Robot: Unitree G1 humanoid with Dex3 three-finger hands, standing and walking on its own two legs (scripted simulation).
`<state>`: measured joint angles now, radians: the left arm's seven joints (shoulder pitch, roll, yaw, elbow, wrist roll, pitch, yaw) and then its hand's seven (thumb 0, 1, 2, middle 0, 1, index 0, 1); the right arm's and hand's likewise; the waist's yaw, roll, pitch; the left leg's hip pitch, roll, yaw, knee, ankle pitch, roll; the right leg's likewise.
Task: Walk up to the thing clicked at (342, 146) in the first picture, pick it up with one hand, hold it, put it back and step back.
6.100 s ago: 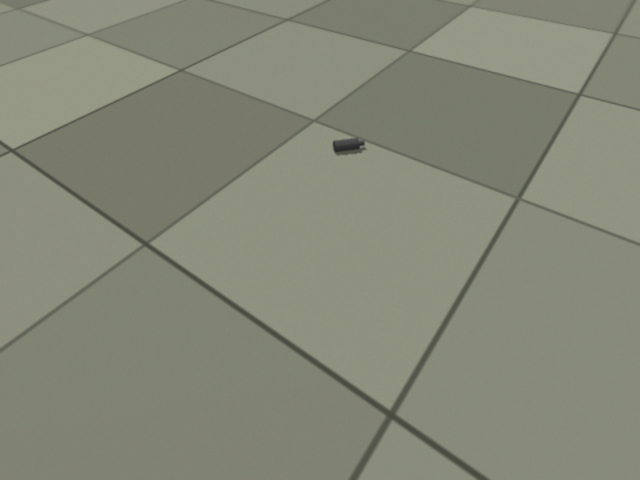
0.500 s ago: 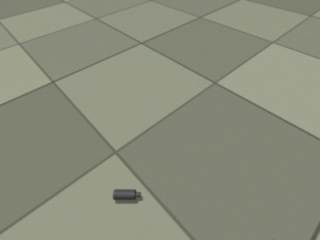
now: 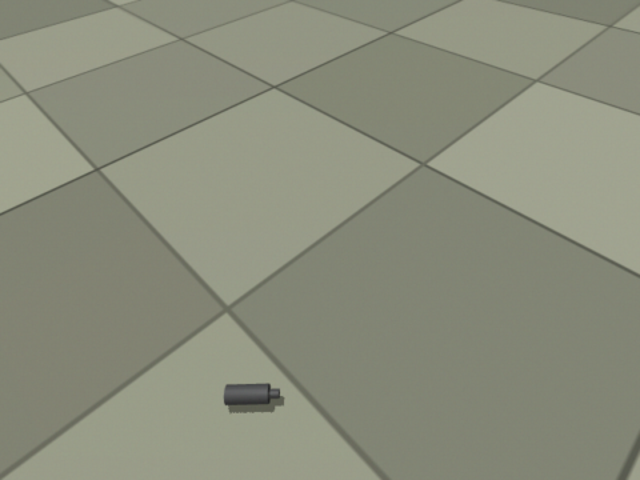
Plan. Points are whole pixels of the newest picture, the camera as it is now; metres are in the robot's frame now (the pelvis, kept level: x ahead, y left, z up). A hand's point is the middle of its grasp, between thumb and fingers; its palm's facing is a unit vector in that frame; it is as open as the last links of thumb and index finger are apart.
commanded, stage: walk up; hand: left
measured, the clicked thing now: (252, 394) +0.50 +0.28 -0.75
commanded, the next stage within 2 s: none
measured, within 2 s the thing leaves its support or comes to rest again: neither
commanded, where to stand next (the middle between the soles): +0.08 +0.01 m, yaw -1 degrees
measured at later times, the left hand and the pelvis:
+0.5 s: hand out of the picture +0.05 +0.30 -0.16, palm faces +0.00 -0.91 -0.41, open 7.4 cm; pelvis +0.02 +0.02 -0.01, yaw +2 degrees
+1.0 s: hand (169, 466) +0.19 +0.27 -0.18, palm faces -0.09 -0.93 -0.36, open 7.4 cm; pelvis +0.05 +0.00 -0.04, yaw -3 degrees
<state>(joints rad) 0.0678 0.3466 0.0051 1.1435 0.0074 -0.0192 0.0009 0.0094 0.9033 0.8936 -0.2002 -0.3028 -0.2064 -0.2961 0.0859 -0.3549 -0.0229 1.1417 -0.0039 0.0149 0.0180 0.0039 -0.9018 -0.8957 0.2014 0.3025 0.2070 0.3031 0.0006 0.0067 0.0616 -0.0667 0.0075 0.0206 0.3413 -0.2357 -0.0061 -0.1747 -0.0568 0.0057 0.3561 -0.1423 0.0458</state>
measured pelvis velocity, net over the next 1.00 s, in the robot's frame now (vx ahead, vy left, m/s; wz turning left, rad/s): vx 0.05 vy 0.00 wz -0.05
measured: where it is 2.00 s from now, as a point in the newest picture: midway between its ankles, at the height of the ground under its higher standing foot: outside the picture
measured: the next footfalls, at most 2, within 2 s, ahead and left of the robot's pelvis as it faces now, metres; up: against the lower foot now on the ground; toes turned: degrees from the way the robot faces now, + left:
right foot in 1.00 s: +0.13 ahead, -0.14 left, +0.00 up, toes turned -1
left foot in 1.36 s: +0.05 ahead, +0.14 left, +0.00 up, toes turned +0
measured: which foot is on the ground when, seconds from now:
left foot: down 0.00-1.00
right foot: down 0.00-0.54, up 0.56-0.98, down 1.00-1.00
